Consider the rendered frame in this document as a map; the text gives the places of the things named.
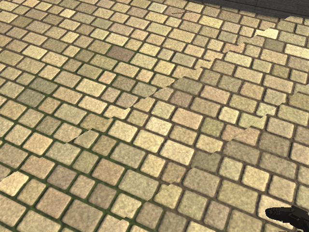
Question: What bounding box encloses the robot right hand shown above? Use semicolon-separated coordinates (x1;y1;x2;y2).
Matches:
265;205;309;232

